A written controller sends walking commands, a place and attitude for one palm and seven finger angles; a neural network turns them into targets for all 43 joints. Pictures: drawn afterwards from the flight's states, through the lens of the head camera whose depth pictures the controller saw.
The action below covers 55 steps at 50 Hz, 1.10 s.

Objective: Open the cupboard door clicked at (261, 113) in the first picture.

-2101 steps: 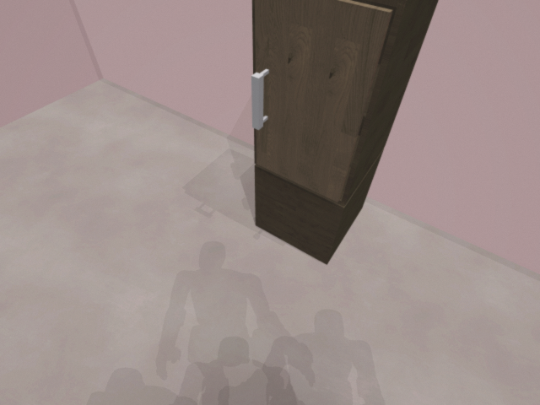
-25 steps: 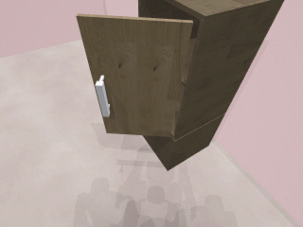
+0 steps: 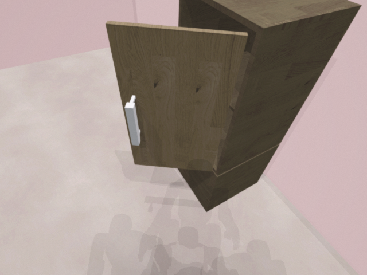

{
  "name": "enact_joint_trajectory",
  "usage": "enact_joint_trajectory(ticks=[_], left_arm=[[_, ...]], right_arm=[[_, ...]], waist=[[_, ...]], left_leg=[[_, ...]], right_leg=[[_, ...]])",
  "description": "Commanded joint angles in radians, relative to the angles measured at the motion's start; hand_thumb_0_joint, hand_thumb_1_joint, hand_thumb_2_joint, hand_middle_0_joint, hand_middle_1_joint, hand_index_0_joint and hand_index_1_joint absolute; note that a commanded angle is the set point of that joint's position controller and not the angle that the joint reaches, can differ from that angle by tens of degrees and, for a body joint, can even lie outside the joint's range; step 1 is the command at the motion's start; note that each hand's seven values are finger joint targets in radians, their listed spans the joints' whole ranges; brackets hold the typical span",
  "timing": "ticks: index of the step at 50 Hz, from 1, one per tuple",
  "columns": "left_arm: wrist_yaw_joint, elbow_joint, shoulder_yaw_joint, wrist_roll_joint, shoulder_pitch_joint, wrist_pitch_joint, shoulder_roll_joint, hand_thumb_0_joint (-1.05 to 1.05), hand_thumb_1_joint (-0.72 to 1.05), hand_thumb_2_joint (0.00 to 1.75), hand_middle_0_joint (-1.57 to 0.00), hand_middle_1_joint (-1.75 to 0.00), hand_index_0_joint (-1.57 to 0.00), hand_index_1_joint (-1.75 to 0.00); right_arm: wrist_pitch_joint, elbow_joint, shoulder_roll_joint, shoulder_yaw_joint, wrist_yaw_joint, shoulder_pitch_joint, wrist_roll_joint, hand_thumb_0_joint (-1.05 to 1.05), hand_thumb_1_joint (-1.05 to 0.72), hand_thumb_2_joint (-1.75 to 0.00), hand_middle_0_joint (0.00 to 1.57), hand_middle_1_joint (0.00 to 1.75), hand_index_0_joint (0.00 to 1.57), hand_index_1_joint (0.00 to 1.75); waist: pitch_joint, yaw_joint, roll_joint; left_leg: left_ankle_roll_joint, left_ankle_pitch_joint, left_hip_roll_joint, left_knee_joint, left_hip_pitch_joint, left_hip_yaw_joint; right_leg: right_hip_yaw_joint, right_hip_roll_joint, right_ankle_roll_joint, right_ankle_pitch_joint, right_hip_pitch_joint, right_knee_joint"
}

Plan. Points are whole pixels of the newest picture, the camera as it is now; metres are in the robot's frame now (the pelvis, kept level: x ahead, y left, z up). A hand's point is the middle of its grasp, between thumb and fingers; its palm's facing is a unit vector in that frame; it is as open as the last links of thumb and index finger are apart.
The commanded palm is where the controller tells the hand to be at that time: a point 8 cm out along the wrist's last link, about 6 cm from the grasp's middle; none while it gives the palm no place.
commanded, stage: look again from close up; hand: left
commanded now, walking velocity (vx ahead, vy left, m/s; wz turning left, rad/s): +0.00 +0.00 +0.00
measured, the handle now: (134, 121) +0.57 +0.20 -0.05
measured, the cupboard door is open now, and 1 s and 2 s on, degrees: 55 55 55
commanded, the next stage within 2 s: raise the hand with hooked fingers in 0.52 s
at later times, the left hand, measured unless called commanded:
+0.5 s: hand out of the picture +0.00 +0.20 -0.17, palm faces +0.00 -0.97 -0.22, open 7.4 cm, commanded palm none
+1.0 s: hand (100, 266) +0.15 +0.19 -0.06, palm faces -0.02 -1.00 -0.04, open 8.4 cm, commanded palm +0.12 +0.25 -0.06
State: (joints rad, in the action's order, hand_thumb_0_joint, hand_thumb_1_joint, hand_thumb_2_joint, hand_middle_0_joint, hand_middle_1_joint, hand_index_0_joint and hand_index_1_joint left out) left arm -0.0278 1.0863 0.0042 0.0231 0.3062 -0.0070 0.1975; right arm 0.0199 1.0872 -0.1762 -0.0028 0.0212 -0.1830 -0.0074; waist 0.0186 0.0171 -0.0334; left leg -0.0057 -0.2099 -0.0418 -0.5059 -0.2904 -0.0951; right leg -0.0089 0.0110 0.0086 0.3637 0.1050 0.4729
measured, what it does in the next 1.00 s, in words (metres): lowers itself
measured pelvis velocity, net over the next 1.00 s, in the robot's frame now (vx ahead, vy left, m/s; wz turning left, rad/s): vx -0.05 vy -0.03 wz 0.04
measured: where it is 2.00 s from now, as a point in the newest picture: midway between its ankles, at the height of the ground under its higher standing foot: outside the picture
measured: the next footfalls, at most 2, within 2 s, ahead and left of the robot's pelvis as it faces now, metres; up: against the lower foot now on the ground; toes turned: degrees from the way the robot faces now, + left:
none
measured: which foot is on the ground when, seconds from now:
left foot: down 0.00-1.00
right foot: down 0.00-1.00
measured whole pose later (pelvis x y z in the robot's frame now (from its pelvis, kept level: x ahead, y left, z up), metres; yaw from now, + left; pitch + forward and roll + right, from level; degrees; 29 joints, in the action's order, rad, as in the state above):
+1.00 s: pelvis -0.05 -0.03 -0.08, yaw +2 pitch +12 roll +0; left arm 0.46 0.35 -0.25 -0.28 0.27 -0.55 0.25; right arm 0.24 0.58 -0.26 0.06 0.02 -0.15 0.02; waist -0.13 0.00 -0.03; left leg 0.03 -0.34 -0.07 -1.04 -0.92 -0.02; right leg 0.06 0.00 -0.04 0.59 0.74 1.12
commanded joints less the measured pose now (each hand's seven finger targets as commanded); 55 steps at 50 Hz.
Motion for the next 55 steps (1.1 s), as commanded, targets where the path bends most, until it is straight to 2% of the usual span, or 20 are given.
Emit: enact_joint_trajectory(ticks=[1,30,31,32,33,34,35,36,38,39,41,42,43,44,45,47,50,53,54,55], left_arm=[[-0.007,-0.026,-0.023,-0.002,0.057,-0.016,0.114,0.00,0.90,0.90,-0.20,-0.30,-0.20,-0.30],[-0.004,-0.014,-0.025,-0.004,0.024,-0.017,0.142,0.00,0.90,0.90,-0.20,-0.30,-0.20,-0.30],[-0.049,-0.012,-0.008,0.009,0.075,-0.031,0.079,0.00,0.90,0.90,-0.20,-0.30,-0.20,-0.30],[-0.043,-1.543,-0.211,-0.187,-0.629,-0.231,0.377,0.00,0.88,0.89,-0.20,-0.32,-0.20,-0.32],[-0.066,-1.298,-0.173,-0.123,-0.163,-0.192,0.270,0.00,0.85,0.88,-0.20,-0.33,-0.20,-0.33],[-0.105,-1.233,-0.135,-0.137,-0.128,-0.150,0.204,0.00,0.83,0.87,-0.21,-0.34,-0.21,-0.34],[-0.082,-0.948,0.016,-0.159,0.199,-0.060,-0.087,0.00,0.81,0.86,-0.21,-0.36,-0.21,-0.36],[-0.060,-1.150,-0.050,-0.197,-0.039,-0.102,-0.005,0.00,0.78,0.85,-0.21,-0.37,-0.21,-0.37],[0.002,-0.972,-0.151,-0.194,-0.016,-0.210,0.076,0.00,0.74,0.83,-0.21,-0.40,-0.21,-0.40],[0.049,-0.819,-0.196,-0.193,0.094,-0.261,0.076,0.00,0.71,0.82,-0.21,-0.42,-0.21,-0.42],[0.172,-0.716,-0.254,-0.229,0.228,-0.405,0.054,0.00,0.67,0.80,-0.22,-0.45,-0.22,-0.45],[0.247,-0.719,-0.236,-0.249,0.244,-0.479,0.039,0.00,0.64,0.79,-0.22,-0.47,-0.22,-0.47],[0.319,-0.717,-0.259,-0.268,0.233,-0.542,0.066,0.00,0.62,0.78,-0.22,-0.48,-0.22,-0.48],[0.392,-0.683,-0.305,-0.282,0.227,-0.587,0.114,0.00,0.60,0.77,-0.22,-0.50,-0.22,-0.50],[0.467,-0.700,-0.314,-0.305,0.177,-0.623,0.140,0.00,0.57,0.76,-0.22,-0.51,-0.22,-0.51],[0.527,-0.809,-0.393,-0.342,0.115,-0.627,0.221,0.00,0.53,0.74,-0.23,-0.54,-0.23,-0.54],[0.533,-1.061,-0.430,-0.413,-0.057,-0.615,0.279,0.00,0.46,0.71,-0.23,-0.58,-0.23,-0.58],[0.491,-1.269,-0.393,-0.426,-0.231,-0.673,0.273,0.00,0.39,0.68,-0.24,-0.63,-0.24,-0.63],[0.481,-1.325,-0.370,-0.424,-0.314,-0.688,0.281,0.00,0.36,0.67,-0.24,-0.64,-0.24,-0.64],[0.478,-1.308,-0.347,-0.414,-0.298,-0.689,0.263,0.00,0.34,0.66,-0.24,-0.66,-0.24,-0.66]], right_arm=[[0.012,-0.037,-0.139,0.030,0.003,-0.024,-0.001,0.00,-0.90,-0.90,0.20,0.30,0.20,0.30],[0.014,-0.006,-0.160,0.027,0.001,-0.019,-0.002,0.00,-0.90,-0.90,0.20,0.30,0.20,0.30],[0.014,-0.076,-0.146,0.025,-0.003,-0.004,0.003,0.00,-0.90,-0.90,0.20,0.30,0.20,0.30],[0.146,-0.397,-0.282,0.067,0.033,-0.076,0.054,0.00,-0.90,-0.90,0.20,0.30,0.20,0.30],[0.250,-0.350,-0.187,0.018,0.066,-0.008,0.052,0.00,-0.90,-0.90,0.20,0.30,0.20,0.30],[0.278,-0.290,-0.178,0.036,0.071,-0.008,0.053,0.00,-0.90,-0.90,0.20,0.30,0.20,0.30],[0.275,-0.292,-0.136,0.037,0.057,-0.038,0.066,0.00,-0.90,-0.90,0.20,0.30,0.20,0.30],[0.268,-0.382,-0.181,0.054,0.052,-0.032,0.060,0.00,-0.90,-0.90,0.20,0.30,0.20,0.30],[0.267,-0.415,-0.202,0.072,0.063,-0.006,0.037,0.00,-0.90,-0.90,0.20,0.30,0.20,0.30],[0.261,-0.443,-0.200,0.079,0.055,-0.005,0.038,0.00,-0.90,-0.90,0.20,0.30,0.20,0.30],[0.254,-0.482,-0.191,0.093,0.035,0.040,0.017,0.00,-0.90,-0.90,0.20,0.30,0.20,0.30],[0.256,-0.507,-0.194,0.099,0.023,0.065,0.009,0.00,-0.90,-0.90,0.20,0.30,0.20,0.30],[0.262,-0.536,-0.197,0.106,0.013,0.082,0.012,0.00,-0.90,-0.90,0.20,0.30,0.20,0.30],[0.264,-0.563,-0.198,0.109,-0.003,0.085,0.023,0.00,-0.90,-0.90,0.20,0.30,0.20,0.30],[0.268,-0.596,-0.207,0.109,-0.010,0.095,0.028,0.00,-0.90,-0.90,0.20,0.30,0.20,0.30],[0.269,-0.658,-0.206,0.111,-0.008,0.102,0.032,0.00,-0.90,-0.90,0.20,0.30,0.20,0.30],[0.270,-0.711,-0.196,0.103,0.015,0.074,0.034,0.00,-0.90,-0.90,0.20,0.30,0.20,0.30],[0.280,-0.680,-0.181,0.086,0.046,0.032,0.028,0.00,-0.90,-0.90,0.20,0.30,0.20,0.30],[0.286,-0.663,-0.187,0.078,0.058,0.023,0.023,0.00,-0.90,-0.90,0.20,0.30,0.20,0.30],[0.291,-0.642,-0.189,0.076,0.069,0.013,0.024,0.00,-0.90,-0.90,0.20,0.30,0.20,0.30]], waist=[[0.004,-0.012,0.039],[-0.002,-0.008,0.022],[0.067,-0.014,0.090],[-0.423,-0.121,0.229],[-0.407,-0.003,0.404],[-0.344,-0.035,0.308],[-0.177,-0.064,0.203],[-0.088,-0.065,0.123],[0.031,-0.086,-0.094],[0.056,-0.052,-0.146],[-0.038,0.020,-0.285],[-0.079,0.039,-0.286],[-0.138,0.050,-0.263],[-0.167,0.069,-0.152],[-0.215,0.054,-0.078],[-0.344,0.069,0.053],[-0.441,0.045,0.119],[-0.427,-0.024,0.169],[-0.402,-0.054,0.149],[-0.379,-0.061,0.151]], left_leg=[[-0.041,0.147,-0.084,0.088,0.131,0.111],[-0.035,0.165,-0.084,0.120,0.146,0.114],[-0.006,0.289,-0.085,-0.081,0.105,0.081],[-0.020,0.396,0.026,0.029,0.407,0.099],[-0.032,0.516,-0.040,0.079,0.543,0.118],[0.001,0.408,-0.024,0.065,0.394,0.111],[-0.020,0.299,-0.032,0.080,0.311,0.121],[-0.013,0.149,-0.013,0.056,0.173,0.133],[-0.017,-0.008,0.026,-0.053,-0.026,0.113],[-0.013,-0.002,0.039,-0.115,-0.106,0.109],[0.000,0.040,0.037,-0.243,-0.253,0.098],[0.004,0.018,0.043,-0.298,-0.324,0.090],[0.008,0.001,0.049,-0.348,-0.371,0.085],[0.015,0.005,0.054,-0.394,-0.403,0.080],[0.017,-0.010,0.056,-0.444,-0.435,0.076],[0.003,-0.033,0.061,-0.508,-0.448,0.054],[-0.013,-0.090,0.041,-0.567,-0.451,0.066],[-0.029,-0.115,0.010,-0.615,-0.423,0.092],[-0.033,-0.131,0.004,-0.643,-0.450,0.107],[-0.035,-0.145,-0.001,-0.649,-0.458,0.113]], right_leg=[[-0.059,0.076,-0.035,-0.200,0.138,-0.095],[-0.063,0.091,-0.035,-0.206,0.114,-0.126],[-0.112,0.121,-0.017,-0.428,0.174,-0.149],[0.055,0.026,-0.041,-0.505,0.125,-0.003],[0.077,-0.005,-0.046,-0.281,0.201,0.115],[0.098,-0.012,-0.038,-0.130,0.236,0.120],[0.109,-0.013,-0.028,-0.094,0.313,0.114],[0.117,-0.009,-0.022,-0.119,0.306,0.069],[0.122,-0.018,-0.013,-0.060,0.435,0.036],[0.123,-0.020,-0.016,-0.051,0.477,0.073],[0.125,-0.034,-0.018,-0.105,0.567,0.244],[0.103,-0.027,-0.018,-0.115,0.589,0.305],[0.074,-0.018,-0.019,-0.126,0.598,0.352],[0.040,-0.003,-0.029,-0.153,0.592,0.397],[0.011,0.007,-0.031,-0.141,0.607,0.426],[-0.037,0.011,-0.027,-0.077,0.608,0.451],[-0.095,0.002,-0.011,0.064,0.652,0.441],[-0.092,-0.017,-0.012,0.125,0.754,0.447],[-0.095,-0.025,-0.013,0.143,0.794,0.461],[-0.096,-0.031,-0.018,0.168,0.820,0.457]])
